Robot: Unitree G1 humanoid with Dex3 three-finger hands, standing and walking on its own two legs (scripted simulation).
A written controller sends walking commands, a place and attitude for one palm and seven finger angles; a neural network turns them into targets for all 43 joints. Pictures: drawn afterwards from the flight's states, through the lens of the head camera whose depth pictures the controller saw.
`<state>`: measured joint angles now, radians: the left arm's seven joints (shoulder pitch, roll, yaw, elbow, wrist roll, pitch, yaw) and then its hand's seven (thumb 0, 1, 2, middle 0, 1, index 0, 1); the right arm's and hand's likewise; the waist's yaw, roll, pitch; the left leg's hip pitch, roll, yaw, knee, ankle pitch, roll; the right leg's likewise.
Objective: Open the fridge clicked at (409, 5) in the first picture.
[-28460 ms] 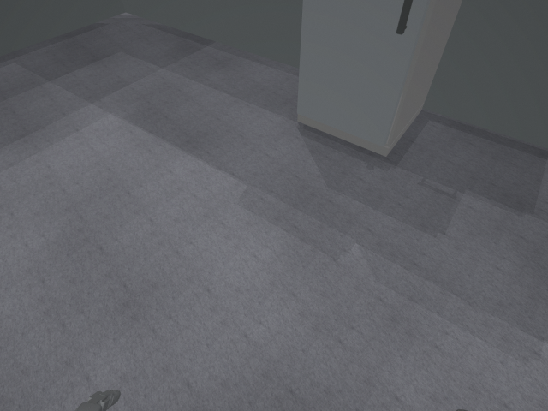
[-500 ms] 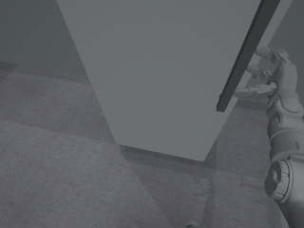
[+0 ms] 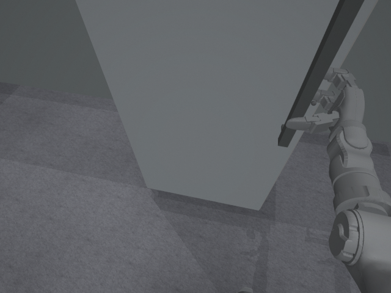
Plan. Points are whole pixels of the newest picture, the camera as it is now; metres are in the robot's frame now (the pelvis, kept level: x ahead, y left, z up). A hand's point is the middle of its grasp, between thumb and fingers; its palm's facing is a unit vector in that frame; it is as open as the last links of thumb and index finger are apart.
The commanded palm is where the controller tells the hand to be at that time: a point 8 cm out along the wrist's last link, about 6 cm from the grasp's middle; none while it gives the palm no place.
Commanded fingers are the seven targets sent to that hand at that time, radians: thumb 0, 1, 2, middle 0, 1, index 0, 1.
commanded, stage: slide the fingers in behind the handle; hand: right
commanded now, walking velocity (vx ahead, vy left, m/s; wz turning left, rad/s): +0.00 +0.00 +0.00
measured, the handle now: (309, 79) +0.54 -0.14 +0.15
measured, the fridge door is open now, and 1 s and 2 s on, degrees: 0 0 0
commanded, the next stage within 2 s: grip the handle and tug to test in 0.94 s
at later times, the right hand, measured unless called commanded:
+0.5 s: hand (306, 99) +0.50 -0.14 +0.13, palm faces +0.07 +1.00 +0.02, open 13.9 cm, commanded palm +0.47 -0.19 +0.14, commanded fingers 0.00 0.50 -0.30 0.30 1.20 0.30 1.20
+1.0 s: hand (309, 103) +0.49 -0.15 +0.13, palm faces +0.07 +1.00 +0.02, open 14.0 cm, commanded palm +0.46 -0.19 +0.14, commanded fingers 0.00 0.50 -0.30 0.30 1.20 0.30 1.20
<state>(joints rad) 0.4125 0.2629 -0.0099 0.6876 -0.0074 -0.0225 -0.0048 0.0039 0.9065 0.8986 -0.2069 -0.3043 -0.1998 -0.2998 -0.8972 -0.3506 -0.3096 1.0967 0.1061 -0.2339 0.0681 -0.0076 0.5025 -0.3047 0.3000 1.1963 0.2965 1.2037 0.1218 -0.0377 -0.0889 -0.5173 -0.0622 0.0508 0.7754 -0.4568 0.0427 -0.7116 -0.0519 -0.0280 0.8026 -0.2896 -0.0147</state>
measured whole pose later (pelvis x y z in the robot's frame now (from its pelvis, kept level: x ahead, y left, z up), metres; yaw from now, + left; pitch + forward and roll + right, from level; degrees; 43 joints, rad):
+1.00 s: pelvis +0.01 +0.00 +0.00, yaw +0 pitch +11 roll +2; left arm 0.40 0.26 0.00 0.68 -0.01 -0.01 -0.01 0.00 0.91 0.90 -0.21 -0.30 -0.20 -0.30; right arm -0.87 -0.32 -0.28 1.06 0.11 -0.23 0.04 -0.01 0.50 -0.30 0.30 1.20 0.30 1.20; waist 0.12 -0.04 -0.09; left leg -0.50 -0.06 0.05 0.76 -0.46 0.04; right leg -0.70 -0.05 -0.03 0.80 -0.30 -0.02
